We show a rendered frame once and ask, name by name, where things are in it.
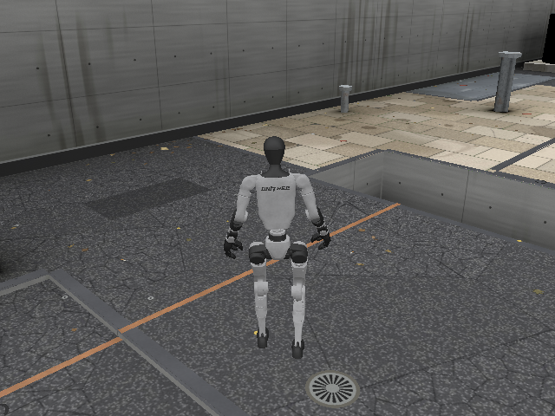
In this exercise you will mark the robot left upper arm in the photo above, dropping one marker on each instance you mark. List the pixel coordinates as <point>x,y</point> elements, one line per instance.
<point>244,194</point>

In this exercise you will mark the robot right forearm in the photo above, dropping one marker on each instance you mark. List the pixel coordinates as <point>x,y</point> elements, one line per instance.
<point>320,224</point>

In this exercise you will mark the robot right hand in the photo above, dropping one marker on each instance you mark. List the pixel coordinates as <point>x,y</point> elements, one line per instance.
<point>318,237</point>

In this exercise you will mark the robot left thigh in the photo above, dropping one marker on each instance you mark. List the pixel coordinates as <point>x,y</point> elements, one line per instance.
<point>257,255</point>

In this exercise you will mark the robot left hand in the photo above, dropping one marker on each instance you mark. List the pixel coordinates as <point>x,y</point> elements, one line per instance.
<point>233,246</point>

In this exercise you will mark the robot left forearm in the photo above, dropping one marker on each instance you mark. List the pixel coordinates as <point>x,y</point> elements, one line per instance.
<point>233,229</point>

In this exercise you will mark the robot right upper arm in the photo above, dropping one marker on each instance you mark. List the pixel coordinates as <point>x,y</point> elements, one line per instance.
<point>302,181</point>

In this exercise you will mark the robot head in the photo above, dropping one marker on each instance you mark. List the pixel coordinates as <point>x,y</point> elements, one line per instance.
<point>274,152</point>

